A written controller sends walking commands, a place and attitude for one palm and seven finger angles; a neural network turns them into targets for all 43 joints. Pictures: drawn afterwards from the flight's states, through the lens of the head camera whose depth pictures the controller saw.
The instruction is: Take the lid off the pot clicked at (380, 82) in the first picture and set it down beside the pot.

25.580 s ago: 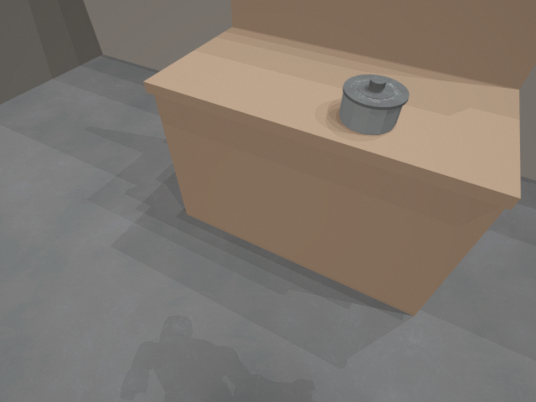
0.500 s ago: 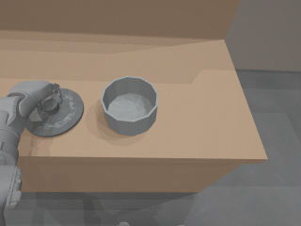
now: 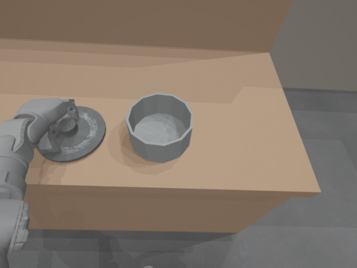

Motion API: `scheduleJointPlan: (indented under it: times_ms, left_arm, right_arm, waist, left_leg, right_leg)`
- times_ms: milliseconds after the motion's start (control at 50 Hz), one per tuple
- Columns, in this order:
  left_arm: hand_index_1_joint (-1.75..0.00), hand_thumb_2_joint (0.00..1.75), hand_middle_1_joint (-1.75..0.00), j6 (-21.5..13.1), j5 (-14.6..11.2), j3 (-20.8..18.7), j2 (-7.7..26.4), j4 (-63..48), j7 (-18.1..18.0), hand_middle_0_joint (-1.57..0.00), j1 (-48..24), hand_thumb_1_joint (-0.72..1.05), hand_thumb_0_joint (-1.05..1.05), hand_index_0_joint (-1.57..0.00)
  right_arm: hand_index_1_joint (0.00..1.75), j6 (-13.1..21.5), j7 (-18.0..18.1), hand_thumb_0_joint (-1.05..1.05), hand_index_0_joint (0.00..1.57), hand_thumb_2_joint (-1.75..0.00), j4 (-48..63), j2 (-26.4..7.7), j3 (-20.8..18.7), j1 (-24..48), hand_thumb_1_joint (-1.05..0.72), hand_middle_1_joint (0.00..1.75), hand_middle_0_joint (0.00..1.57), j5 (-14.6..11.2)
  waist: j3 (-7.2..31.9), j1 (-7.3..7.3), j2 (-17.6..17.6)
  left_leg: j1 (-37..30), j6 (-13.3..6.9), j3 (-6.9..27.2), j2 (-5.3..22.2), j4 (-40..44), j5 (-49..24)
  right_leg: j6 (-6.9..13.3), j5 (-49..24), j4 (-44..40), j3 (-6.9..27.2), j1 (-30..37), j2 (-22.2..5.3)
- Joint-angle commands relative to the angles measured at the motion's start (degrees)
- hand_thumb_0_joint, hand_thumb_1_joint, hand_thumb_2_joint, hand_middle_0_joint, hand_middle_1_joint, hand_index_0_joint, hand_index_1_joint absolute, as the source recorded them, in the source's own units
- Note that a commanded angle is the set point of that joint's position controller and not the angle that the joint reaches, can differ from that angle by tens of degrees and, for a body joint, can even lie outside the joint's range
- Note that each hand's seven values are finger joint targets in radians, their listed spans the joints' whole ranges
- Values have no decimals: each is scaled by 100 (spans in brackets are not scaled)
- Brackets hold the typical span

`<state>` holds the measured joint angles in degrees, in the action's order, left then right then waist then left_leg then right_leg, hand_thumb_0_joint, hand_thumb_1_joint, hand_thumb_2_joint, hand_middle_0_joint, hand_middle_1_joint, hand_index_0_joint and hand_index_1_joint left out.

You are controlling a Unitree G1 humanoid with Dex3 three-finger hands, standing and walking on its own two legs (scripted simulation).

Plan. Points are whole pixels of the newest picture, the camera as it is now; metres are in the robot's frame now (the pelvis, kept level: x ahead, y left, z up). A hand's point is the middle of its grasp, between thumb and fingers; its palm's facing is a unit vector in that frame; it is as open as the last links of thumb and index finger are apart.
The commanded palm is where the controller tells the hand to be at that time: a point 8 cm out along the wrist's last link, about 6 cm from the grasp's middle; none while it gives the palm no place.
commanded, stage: open the fingers wide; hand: left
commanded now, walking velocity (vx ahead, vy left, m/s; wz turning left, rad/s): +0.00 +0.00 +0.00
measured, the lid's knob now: (68, 126) +0.45 +0.28 +0.00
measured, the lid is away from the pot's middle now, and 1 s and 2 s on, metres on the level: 0.24 0.24 0.24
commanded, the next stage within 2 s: raise the empty hand in 0.02 s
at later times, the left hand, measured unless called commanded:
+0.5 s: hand (47, 119) +0.43 +0.30 +0.06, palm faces -0.40 -0.05 -0.92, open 11.1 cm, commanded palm +0.43 +0.29 +0.13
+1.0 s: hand (36, 101) +0.43 +0.30 +0.12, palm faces -0.35 -0.04 -0.94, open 11.1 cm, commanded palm +0.44 +0.29 +0.18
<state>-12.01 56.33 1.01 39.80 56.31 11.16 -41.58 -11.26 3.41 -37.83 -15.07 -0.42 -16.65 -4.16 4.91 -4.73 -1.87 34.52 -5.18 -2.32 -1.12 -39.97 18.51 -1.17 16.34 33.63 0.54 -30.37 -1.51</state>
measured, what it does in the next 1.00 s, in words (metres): stands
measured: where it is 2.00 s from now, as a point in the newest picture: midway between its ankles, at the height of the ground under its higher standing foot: outside the picture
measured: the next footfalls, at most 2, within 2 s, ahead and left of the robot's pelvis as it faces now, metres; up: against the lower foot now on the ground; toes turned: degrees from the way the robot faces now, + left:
none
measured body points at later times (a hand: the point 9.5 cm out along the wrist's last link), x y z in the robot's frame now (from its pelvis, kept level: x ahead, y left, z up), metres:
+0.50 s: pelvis +0.00 +0.01 +0.00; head +0.06 +0.03 +0.45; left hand +0.45 +0.30 +0.11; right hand +0.05 -0.26 -0.12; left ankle +0.01 +0.06 -0.72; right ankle +0.00 -0.17 -0.72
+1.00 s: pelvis +0.00 +0.02 +0.01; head +0.05 +0.03 +0.46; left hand +0.45 +0.30 +0.17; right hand +0.09 -0.25 -0.10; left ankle +0.01 +0.06 -0.72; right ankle +0.00 -0.17 -0.72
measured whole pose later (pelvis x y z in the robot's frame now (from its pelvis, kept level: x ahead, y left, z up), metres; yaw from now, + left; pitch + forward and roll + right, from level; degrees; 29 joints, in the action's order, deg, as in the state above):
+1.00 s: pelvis +0.00 +0.02 +0.01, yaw +1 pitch +9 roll -3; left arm -7.1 53.8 5.3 39.5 48.9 19.5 -47.9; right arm -10.6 2.8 -36.6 -15.7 -0.3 -15.6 -4.4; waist 3.2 -3.6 -2.6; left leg 25.6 -6.5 -2.0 -3.4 -31.9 15.1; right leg -0.1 13.1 25.1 0.1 -20.8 -3.4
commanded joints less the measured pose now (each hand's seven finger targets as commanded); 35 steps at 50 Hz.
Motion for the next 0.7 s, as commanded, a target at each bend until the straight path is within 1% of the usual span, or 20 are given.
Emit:
scheduleJointPlan:
  times_ms: [0,40,80,100,140,180,240,260,300,320,360,400,420,460,500,520,540,580,640,680]
  left_arm:
    - [-83,69,-83,105,-64,-175,1436,-933,-105,-37,-2529,-3,0,-37]
    - [-82,70,-82,23,-16,-229,1537,-1636,-82,-37,-2962,-4,0,-37]
    - [-82,70,-82,-71,-76,-549,1842,-1590,-71,-37,-2741,-4,0,-37]
    - [-83,69,-83,-115,-114,-754,2068,-1527,-73,-37,-2652,-3,0,-37]
    - [-83,69,-83,-15,-210,-432,1627,-1080,-42,-37,-2549,-3,0,-37]
    - [-83,69,-83,85,-195,-357,1628,-850,-60,-37,-2633,-3,0,-37]
    - [-83,69,-83,80,-32,-459,1783,-1351,-99,-37,-2845,-3,0,-37]
    - [-83,69,-83,75,-66,-271,1522,-1553,-78,-37,-2851,-3,0,-37]
    - [-83,69,-83,37,-81,-643,1934,-1473,-73,-37,-2607,-3,0,-37]
    - [-83,69,-83,119,-167,-388,1569,-1199,-28,-37,-2490,-3,0,-37]
    - [-83,69,-83,204,-227,-402,1600,-1012,30,-37,-2463,-3,0,-37]
    - [-83,69,-83,273,-249,-228,1449,-1100,84,-37,-2688,-3,0,-37]
    - [-83,69,-83,264,-199,-215,1512,-1505,110,-37,-3045,-3,0,-37]
    - [-83,69,-83,223,-163,-309,1577,-1821,108,-37,-3096,-3,0,-37]
    - [-83,69,-83,177,-191,-653,1931,-1620,105,-37,-2773,-3,0,-37]
    - [-83,69,-83,237,-244,-497,1736,-1329,134,-37,-2689,-3,0,-37]
    - [-83,69,-83,259,-259,-572,1807,-1288,144,-37,-2669,-3,0,-37]
    - [-83,69,-83,379,-280,-234,1444,-965,186,-37,-2601,-3,0,-37]
    - [-83,69,-83,447,-194,23,1256,-1400,271,-37,-3203,-3,0,-37]
    - [-83,69,-83,392,-201,-284,1621,-1804,307,-37,-3308,-3,0,-37]
  right_arm:
    - [30,137,42,0,20,-90,388,-1124,-334,-391,-90,30,20,22]
    - [30,150,82,0,20,-90,427,-1059,-371,-452,-90,30,20,51]
    - [30,164,148,0,20,-90,420,-1081,-358,-497,-90,30,20,60]
    - [30,184,172,0,20,-90,408,-1105,-356,-499,-90,30,20,66]
    - [30,191,179,0,20,-90,343,-1075,-336,-523,-90,30,20,49]
    - [30,204,149,0,20,-90,307,-1121,-303,-478,-90,30,20,0]
    - [30,213,132,0,20,-90,391,-1072,-324,-437,-90,30,20,17]
    - [30,230,113,0,20,-90,411,-1035,-340,-428,-90,30,20,28]
    - [30,207,102,0,20,-90,437,-1070,-340,-431,-90,30,20,44]
    - [30,204,63,0,20,-90,429,-1024,-328,-439,-90,30,20,38]
    - [30,169,51,0,20,-90,412,-1078,-323,-410,-90,30,20,2]
    - [30,189,5,0,20,-90,444,-1083,-332,-353,-90,30,20,-4]
    - [30,167,18,0,20,-90,451,-1083,-343,-391,-90,30,20,13]
    - [30,181,32,0,20,-90,513,-1028,-363,-351,-90,30,20,25]
    - [30,181,49,0,20,-90,530,-1063,-347,-336,-90,30,20,36]
    - [30,184,33,0,20,-90,515,-1027,-313,-337,-90,30,20,30]
    - [30,174,35,0,20,-90,503,-1040,-308,-316,-90,30,20,4]
    - [30,185,-1,0,20,-90,505,-1028,-279,-233,-90,30,20,-28]
    - [30,173,-23,0,20,-90,543,-1018,-296,-186,-90,30,20,-25]
    - [30,213,7,0,20,-90,605,-1003,-319,-203,-90,30,20,13]
  waist:
    - [1736,-56,-476]
    - [2395,-60,-908]
    - [2545,-43,-687]
    - [2530,-20,-644]
    - [2157,-102,-370]
    - [1670,-83,-305]
    - [2045,27,-839]
    - [2264,-12,-941]
    - [2345,43,-855]
    - [2204,-3,-729]
    - [1974,5,-318]
    - [1757,0,-369]
    - [2113,-23,-526]
    - [2340,3,-744]
    - [2283,61,-607]
    - [2099,10,-443]
    - [2005,51,-253]
    - [1546,37,-222]
    - [1697,-9,-555]
    - [2176,35,-665]
  left_leg:
    - [-2201,161,427,152,463,-1753]
    - [-2882,183,534,157,411,-2297]
    - [-2992,203,574,170,363,-2627]
    - [-2957,199,573,169,339,-2753]
    - [-2618,162,518,168,412,-2311]
    - [-2243,155,516,180,543,-1719]
    - [-2747,257,618,162,544,-2352]
    - [-2974,274,596,181,499,-2685]
    - [-3056,327,640,186,457,-3123]
    - [-2923,308,625,188,468,-3069]
    - [-2636,235,586,186,591,-2556]
    - [-2563,225,597,201,679,-2334]
    - [-2880,254,661,206,731,-2548]
    - [-3269,317,741,226,699,-2980]
    - [-3209,316,739,211,696,-3187]
    - [-2985,280,679,195,743,-2938]
    - [-2870,252,688,205,813,-2738]
    - [-2591,224,628,204,916,-2193]
    - [-2971,284,731,228,942,-2495]
    - [-3363,291,779,210,930,-2811]
  right_leg:
    - [446,-699,-323,-401,-414,370]
    - [454,-855,-316,-407,-360,399]
    - [434,-1014,-301,-425,-244,410]
    - [435,-1101,-294,-403,-203,399]
    - [395,-957,-341,-435,-267,405]
    - [424,-655,-385,-453,-363,390]
    - [481,-823,-383,-449,-288,395]
    - [459,-974,-391,-437,-254,394]
    - [456,-1174,-401,-420,-118,394]
    - [430,-1157,-399,-442,-107,414]
    - [406,-1079,-474,-441,-37,397]
    - [426,-943,-526,-426,-53,353]
    - [419,-970,-551,-429,-21,398]
    - [421,-1054,-572,-435,5,393]
    - [425,-1214,-603,-397,158,375]
    - [403,-1150,-621,-415,224,395]
    - [397,-1117,-653,-419,270,374]
    - [401,-876,-707,-436,148,358]
    - [417,-872,-749,-424,42,359]
    - [417,-1020,-795,-388,264,359]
